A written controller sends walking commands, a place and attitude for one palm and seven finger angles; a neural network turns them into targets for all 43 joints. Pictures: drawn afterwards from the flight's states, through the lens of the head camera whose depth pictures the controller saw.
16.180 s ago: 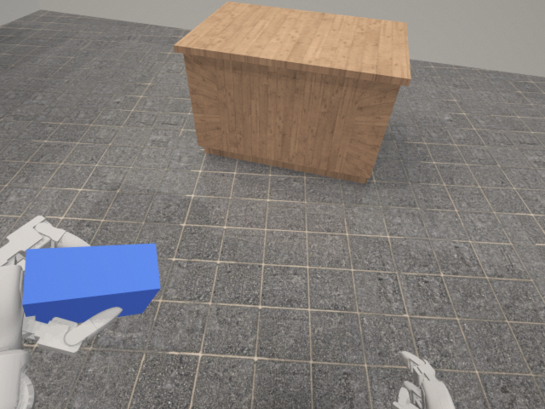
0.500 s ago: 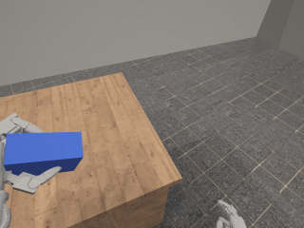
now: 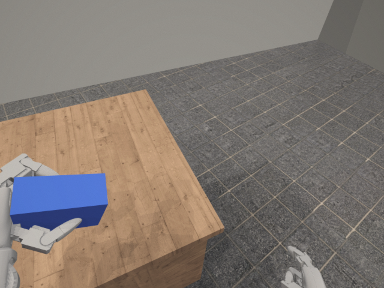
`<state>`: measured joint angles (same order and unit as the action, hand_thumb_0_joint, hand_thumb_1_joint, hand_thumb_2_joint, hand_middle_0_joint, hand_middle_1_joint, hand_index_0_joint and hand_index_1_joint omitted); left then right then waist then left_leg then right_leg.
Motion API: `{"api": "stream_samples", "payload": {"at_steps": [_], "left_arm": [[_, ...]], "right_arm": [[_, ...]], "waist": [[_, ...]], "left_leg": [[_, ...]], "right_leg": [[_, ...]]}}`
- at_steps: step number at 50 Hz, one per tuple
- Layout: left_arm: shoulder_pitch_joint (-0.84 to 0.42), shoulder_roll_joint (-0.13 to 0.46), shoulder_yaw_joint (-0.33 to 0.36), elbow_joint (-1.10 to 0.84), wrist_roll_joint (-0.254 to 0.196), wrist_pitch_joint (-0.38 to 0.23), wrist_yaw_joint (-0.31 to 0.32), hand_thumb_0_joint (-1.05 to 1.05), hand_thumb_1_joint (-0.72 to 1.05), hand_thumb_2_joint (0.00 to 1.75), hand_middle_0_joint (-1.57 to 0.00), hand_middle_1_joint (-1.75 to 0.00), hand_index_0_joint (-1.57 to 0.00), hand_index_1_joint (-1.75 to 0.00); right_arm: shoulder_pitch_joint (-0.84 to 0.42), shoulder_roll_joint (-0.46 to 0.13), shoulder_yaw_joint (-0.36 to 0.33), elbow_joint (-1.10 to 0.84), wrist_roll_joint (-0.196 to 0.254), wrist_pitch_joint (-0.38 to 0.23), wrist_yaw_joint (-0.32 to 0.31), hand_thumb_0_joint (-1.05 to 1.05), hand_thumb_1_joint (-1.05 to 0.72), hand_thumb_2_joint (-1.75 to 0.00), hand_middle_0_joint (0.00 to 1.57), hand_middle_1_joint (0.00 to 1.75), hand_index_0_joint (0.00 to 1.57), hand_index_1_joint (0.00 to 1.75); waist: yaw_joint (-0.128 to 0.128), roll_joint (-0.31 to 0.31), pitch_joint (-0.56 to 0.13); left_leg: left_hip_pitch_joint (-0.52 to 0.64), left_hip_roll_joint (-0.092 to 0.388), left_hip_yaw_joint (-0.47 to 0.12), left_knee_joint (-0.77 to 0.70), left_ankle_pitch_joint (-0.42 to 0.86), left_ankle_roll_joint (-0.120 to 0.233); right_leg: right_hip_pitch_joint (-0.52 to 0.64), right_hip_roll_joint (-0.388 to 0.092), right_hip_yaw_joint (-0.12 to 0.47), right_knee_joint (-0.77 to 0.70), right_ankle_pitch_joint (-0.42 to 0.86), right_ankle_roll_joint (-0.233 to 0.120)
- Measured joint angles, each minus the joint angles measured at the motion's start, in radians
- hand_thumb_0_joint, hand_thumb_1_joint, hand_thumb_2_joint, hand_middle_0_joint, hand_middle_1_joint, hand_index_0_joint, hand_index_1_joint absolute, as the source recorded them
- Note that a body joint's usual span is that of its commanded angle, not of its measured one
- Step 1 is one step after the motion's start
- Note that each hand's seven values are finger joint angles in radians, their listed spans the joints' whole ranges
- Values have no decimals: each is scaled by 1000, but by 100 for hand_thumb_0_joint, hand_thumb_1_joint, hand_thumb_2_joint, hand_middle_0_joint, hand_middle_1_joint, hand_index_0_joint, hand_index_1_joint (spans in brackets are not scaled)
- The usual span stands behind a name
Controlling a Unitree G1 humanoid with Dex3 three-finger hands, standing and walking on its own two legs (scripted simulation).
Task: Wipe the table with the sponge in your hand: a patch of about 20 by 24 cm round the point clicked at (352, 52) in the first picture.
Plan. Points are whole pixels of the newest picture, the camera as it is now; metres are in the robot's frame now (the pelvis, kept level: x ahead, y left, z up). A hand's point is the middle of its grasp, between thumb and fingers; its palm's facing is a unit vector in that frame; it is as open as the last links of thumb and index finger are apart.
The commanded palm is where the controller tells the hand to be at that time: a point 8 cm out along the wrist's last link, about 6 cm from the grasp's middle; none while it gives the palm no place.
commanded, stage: come to a stop and stand still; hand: left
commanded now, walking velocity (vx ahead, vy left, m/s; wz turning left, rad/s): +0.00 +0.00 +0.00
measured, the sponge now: (75, 203) +0.22 +0.21 +0.13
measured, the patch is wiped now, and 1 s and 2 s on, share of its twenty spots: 0.00 0.00 0.00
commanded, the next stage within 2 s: look again from close up in 1.00 s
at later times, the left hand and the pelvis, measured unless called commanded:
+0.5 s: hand (42, 199) +0.21 +0.25 +0.15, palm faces +0.30 -0.87 -0.40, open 9.8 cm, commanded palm +0.15 +0.30 +0.17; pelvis -0.02 +0.02 +0.00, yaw -2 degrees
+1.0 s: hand (9, 196) +0.21 +0.30 +0.16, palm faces +0.35 -0.86 -0.36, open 9.8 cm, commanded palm +0.15 +0.33 +0.17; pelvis -0.01 +0.06 +0.00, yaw -1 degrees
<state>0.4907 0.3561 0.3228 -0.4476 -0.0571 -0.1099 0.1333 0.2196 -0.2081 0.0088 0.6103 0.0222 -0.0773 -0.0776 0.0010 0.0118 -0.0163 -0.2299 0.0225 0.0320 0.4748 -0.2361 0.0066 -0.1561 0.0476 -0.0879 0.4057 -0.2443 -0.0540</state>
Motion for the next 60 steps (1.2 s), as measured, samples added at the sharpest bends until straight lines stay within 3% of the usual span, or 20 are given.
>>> {"api": "stream_samples", "payload": {"at_steps": [6, 13, 15, 17, 20, 24, 27, 32, 37, 41, 46, 53, 60], "left_arm": [[-27, -20, -24, -14, 8, 6, 11, 0, -47, 102, -80, -133, -77, -135], [-31, -4, -5, -18, 6, 1, 14, 0, -47, 102, -80, -133, -77, -135], [-156, 72, 23, 41, 58, -27, -34, 0, -47, 102, -80, -133, -77, -135], [-266, 111, 69, 146, 44, -79, -45, 0, -47, 102, -80, -133, -77, -135], [-257, 73, 103, 154, 15, -79, -26, 0, -47, 102, -80, -133, -77, -135], [-96, 20, 33, 31, 9, -98, -34, 0, -47, 102, -80, -133, -77, -135], [-16, 29, -8, -18, 12, -116, -56, 0, -47, 102, -80, -133, -77, -135], [-41, 74, 31, -3, 15, -126, -54, 0, -47, 102, -80, -133, -77, -135], [-100, 53, 67, -5, 16, -127, -31, 0, -47, 102, -80, -133, -77, -135], [-107, 22, 40, -25, 24, -127, -29, 0, -47, 102, -80, -133, -77, -135], [-97, 23, 16, -31, 30, -119, -40, 0, -47, 102, -80, -133, -77, -135], [-81, 40, 34, -31, 24, -106, -41, 0, -47, 102, -80, -133, -77, -135], [-75, 19, 25, -23, 26, -102, -35, 0, -47, 102, -80, -133, -77, -135]], "right_arm": [[-5, 8, 7, 0, -5, -5, -3, 2, -91, -89, 20, 30, 20, 30], [-9, 18, 15, -10, -7, -4, 3, 2, -91, -89, 20, 30, 20, 30], [11, 20, 3, -16, -13, -31, 3, 1, -91, -89, 20, 30, 20, 30], [-1, 11, 7, -6, -10, -40, 23, 1, -91, -89, 20, 30, 20, 30], [-22, -8, 2, -15, -5, -45, 59, 2, -91, -89, 20, 30, 20, 30], [-11, -16, -10, -27, -6, -56, 62, 2, -91, -89, 20, 30, 20, 30], [13, -7, -10, -26, -7, -59, 43, 2, -91, -89, 20, 30, 20, 30], [34, 11, -1, -17, -6, -69, 21, 2, -91, -89, 20, 30, 20, 30], [16, 22, 12, -9, -11, -93, 31, 2, -91, -89, 20, 30, 20, 30], [-9, 33, 20, -17, -17, -97, 42, 2, -91, -89, 20, 30, 20, 30], [-36, 48, 30, -38, -21, -84, 46, 2, -91, -89, 20, 30, 20, 30], [-34, 48, 35, -53, -20, -69, 43, 1, -91, -89, 20, 30, 20, 30], [-6, 27, 26, -37, -17, -62, 37, 2, -91, -89, 20, 30, 20, 30]], "waist": [[14, -5, 8], [8, -1, 11], [47, -6, 30], [69, -8, 50], [46, -2, 77], [8, -6, 74], [-1, -27, 64], [14, -60, 67], [29, -67, 70], [33, -67, 65], [29, -67, 64], [28, -59, 69], [30, -47, 67]], "left_leg": [[1, 1, -7, -15, 17, -3], [-1, 3, -6, -29, 30, -3], [-33, 11, -12, 0, 34, 3], [-45, 17, -6, 4, 34, 2], [-40, 7, 21, -4, 35, 7], [-32, -13, 41, -10, 34, 28], [-31, -24, 38, -8, 27, 38], [-29, -42, 27, -7, 23, 50], [-21, -55, 27, -8, 20, 62], [-14, -61, 32, -10, 17, 69], [-10, -64, 36, -13, 18, 73], [-10, -61, 32, -16, 23, 74], [-7, -60, 28, -24, 31, 72]], "right_leg": [[4, 2, -7, -17, 16, -4], [2, 5, -5, -36, 32, -5], [-13, 13, -11, -36, 41, -1], [-38, 19, 0, -22, 47, -5], [-54, 6, 25, 1, 48, 8], [-61, -16, 44, 20, 35, 26], [-57, -26, 42, 22, 28, 34], [-49, -43, 30, 24, 20, 46], [-38, -55, 29, 20, 17, 59], [-31, -62, 35, 14, 19, 69], [-25, -65, 39, 8, 22, 74], [-16, -61, 35, -14, 37, 75], [-9, -59, 30, -27, 47, 73]]}}
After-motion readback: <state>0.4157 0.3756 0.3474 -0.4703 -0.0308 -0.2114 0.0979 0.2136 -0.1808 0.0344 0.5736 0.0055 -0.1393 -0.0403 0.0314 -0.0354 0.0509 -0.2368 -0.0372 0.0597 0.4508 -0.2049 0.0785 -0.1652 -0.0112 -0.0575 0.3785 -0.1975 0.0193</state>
